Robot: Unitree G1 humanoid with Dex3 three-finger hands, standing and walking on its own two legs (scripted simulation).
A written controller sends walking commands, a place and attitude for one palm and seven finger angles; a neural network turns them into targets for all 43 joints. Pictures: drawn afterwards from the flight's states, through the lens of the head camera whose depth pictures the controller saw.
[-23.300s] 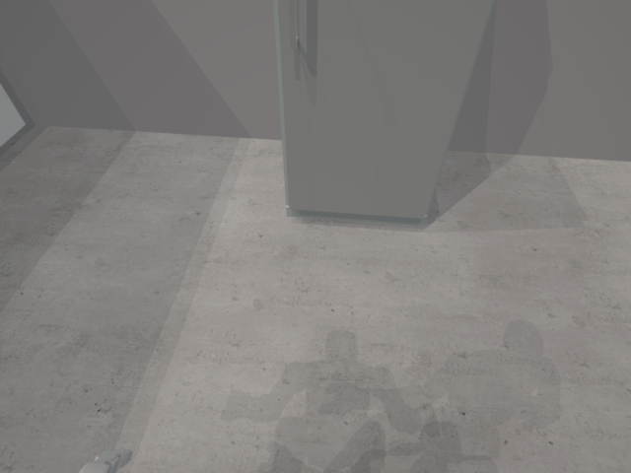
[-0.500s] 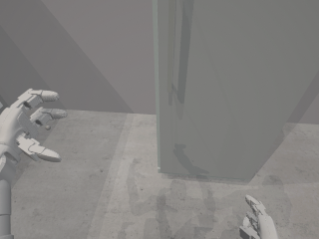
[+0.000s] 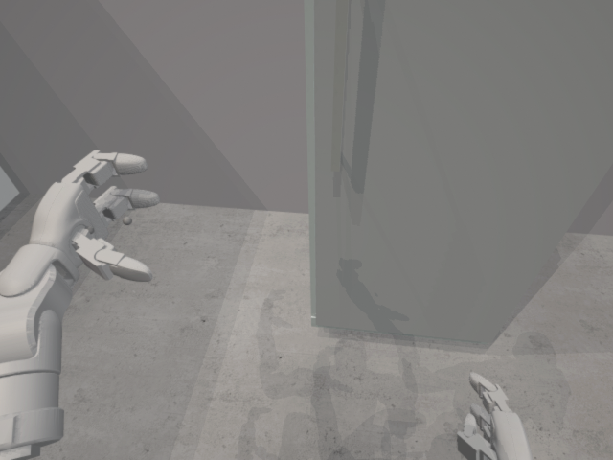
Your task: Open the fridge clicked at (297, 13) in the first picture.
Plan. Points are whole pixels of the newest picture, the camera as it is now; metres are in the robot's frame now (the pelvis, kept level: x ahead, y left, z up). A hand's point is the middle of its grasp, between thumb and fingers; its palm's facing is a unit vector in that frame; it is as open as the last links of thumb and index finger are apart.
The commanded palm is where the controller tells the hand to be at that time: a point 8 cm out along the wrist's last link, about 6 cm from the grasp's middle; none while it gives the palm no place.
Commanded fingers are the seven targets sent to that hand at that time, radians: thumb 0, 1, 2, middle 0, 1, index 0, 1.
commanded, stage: move the hooked fingers beside the handle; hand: left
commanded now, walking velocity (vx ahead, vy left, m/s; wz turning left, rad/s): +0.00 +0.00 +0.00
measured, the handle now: (340, 61) +0.67 +0.02 +0.24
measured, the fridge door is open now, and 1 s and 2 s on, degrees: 0 0 0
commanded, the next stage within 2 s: none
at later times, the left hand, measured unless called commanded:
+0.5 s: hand (210, 172) +0.41 +0.18 +0.19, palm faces +0.00 -1.00 -0.01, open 14.0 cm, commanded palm +0.39 +0.23 +0.20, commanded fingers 0.00 -0.50 0.30 -0.30 -1.20 -0.30 -1.20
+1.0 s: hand (257, 133) +0.50 +0.13 +0.20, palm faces +0.00 -1.00 +0.00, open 14.0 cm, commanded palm +0.49 +0.19 +0.19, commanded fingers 0.00 -0.50 0.30 -0.30 -1.20 -0.30 -1.20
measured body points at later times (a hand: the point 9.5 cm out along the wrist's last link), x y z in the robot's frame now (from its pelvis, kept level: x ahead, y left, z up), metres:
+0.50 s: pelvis +0.02 +0.00 +0.00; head +0.01 -0.01 +0.45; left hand +0.40 +0.23 +0.19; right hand +0.16 -0.25 -0.09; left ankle +0.05 +0.13 -0.73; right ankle -0.02 -0.10 -0.73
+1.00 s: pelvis +0.01 -0.01 +0.00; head +0.04 -0.02 +0.45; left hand +0.49 +0.18 +0.20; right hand +0.06 -0.28 -0.12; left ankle +0.05 +0.13 -0.73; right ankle -0.02 -0.10 -0.73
